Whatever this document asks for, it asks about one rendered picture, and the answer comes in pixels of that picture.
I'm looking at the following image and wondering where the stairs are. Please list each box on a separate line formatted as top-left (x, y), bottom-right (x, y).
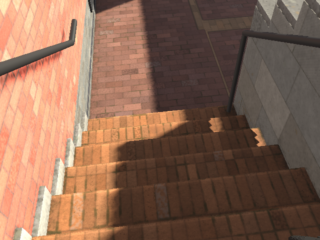
top-left (31, 104), bottom-right (320, 240)

